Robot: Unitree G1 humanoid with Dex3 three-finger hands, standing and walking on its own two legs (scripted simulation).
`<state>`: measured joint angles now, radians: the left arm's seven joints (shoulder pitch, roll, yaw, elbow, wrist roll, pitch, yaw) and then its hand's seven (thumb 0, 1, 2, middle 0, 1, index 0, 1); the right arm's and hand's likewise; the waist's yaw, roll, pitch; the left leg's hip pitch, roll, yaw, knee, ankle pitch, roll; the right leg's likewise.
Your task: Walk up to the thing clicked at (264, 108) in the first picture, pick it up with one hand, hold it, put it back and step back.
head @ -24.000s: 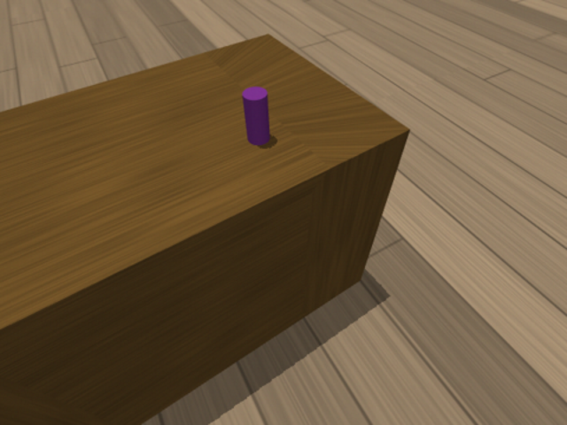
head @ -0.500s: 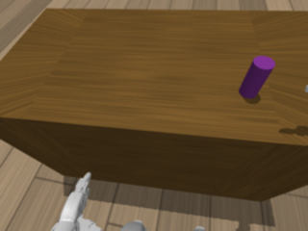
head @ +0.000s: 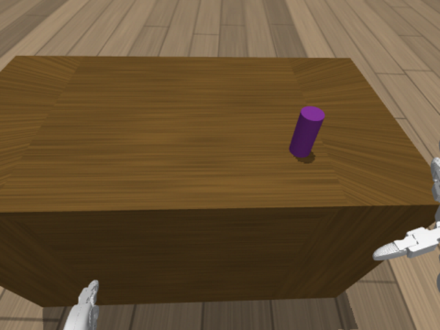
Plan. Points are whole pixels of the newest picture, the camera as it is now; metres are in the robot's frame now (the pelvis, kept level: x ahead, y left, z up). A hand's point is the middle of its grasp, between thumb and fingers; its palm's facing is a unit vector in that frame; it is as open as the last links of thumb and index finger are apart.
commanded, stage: sink last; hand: right
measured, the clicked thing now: (305, 133) +0.52 -0.20 +0.05
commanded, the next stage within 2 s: home in 0.50 s
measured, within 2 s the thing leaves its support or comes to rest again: neither
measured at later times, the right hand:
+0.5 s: hand (423, 293) +0.14 -0.22 +0.14, palm faces +0.39 +0.84 -0.37, open 17.6 cm
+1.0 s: hand (393, 295) +0.16 -0.23 +0.07, palm faces +0.32 +0.90 -0.30, open 17.5 cm
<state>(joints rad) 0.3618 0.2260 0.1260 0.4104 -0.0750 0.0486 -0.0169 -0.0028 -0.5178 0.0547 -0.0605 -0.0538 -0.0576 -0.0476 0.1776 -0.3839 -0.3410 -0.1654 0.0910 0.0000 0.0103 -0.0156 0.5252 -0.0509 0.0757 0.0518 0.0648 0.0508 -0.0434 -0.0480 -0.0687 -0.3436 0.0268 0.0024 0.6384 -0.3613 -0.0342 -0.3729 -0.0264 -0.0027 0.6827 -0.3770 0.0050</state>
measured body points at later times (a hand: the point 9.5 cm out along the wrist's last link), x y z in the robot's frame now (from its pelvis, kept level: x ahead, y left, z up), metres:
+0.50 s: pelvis -0.04 +0.03 +0.00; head -0.04 +0.05 +0.45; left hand +0.12 +0.29 -0.07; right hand +0.11 -0.27 +0.16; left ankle -0.02 +0.14 -0.72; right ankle -0.02 -0.12 -0.72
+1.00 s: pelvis -0.02 +0.01 +0.01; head -0.01 +0.02 +0.46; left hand +0.15 +0.22 -0.07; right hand +0.13 -0.28 +0.09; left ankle -0.02 +0.14 -0.72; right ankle -0.02 -0.12 -0.72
